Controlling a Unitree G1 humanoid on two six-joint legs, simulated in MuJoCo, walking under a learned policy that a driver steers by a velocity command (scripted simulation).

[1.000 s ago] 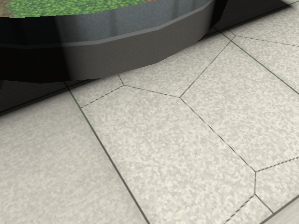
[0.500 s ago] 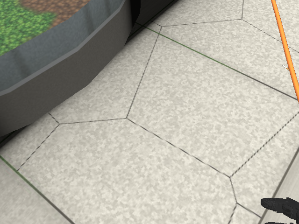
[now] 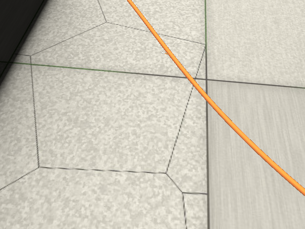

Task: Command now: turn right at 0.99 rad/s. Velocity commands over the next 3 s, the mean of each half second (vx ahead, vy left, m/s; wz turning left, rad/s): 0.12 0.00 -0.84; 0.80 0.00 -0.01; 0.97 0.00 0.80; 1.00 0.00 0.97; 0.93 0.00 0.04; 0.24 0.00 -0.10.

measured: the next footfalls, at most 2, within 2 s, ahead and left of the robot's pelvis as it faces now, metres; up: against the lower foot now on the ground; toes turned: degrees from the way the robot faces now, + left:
right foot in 0.14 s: +0.03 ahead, -0.15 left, +0.00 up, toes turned -13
left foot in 0.60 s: +0.18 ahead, +0.05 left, +0.00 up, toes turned -27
